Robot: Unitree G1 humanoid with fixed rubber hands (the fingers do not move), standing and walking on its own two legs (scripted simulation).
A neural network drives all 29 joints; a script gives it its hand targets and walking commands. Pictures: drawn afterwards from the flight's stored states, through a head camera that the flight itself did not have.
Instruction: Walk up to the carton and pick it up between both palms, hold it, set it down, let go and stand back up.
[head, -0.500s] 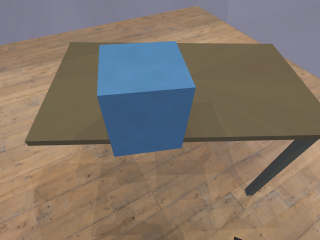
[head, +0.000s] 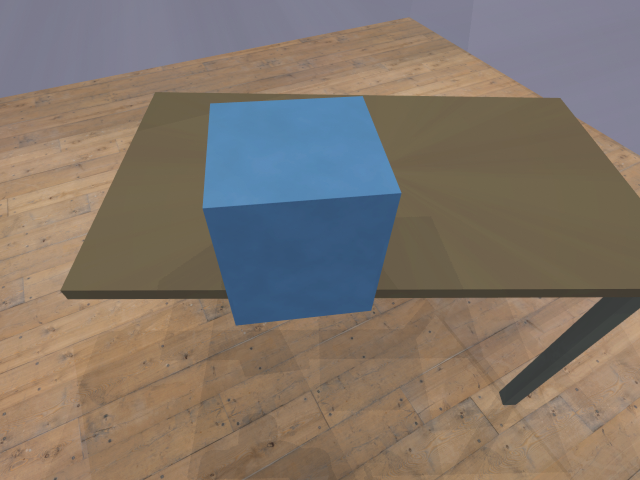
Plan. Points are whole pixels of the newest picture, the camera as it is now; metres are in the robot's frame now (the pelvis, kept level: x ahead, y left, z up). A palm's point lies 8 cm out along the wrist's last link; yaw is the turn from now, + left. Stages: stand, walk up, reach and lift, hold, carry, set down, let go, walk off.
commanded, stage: stand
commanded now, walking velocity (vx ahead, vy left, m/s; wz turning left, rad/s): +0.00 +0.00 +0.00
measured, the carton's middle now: (296, 215) +0.48 +0.04 +0.06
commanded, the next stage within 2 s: walk up in 0.64 s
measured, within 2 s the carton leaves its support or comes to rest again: neither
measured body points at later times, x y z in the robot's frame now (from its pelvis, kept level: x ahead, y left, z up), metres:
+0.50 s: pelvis -0.02 +0.00 +0.01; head +0.00 +0.00 +0.46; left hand -0.02 +0.22 -0.15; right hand -0.02 -0.22 -0.15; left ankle -0.03 +0.11 -0.74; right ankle -0.04 -0.13 -0.74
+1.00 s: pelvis -0.03 +0.02 +0.01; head -0.02 +0.02 +0.46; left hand -0.09 +0.25 -0.14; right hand -0.01 -0.22 -0.15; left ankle -0.04 +0.14 -0.67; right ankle -0.04 -0.13 -0.74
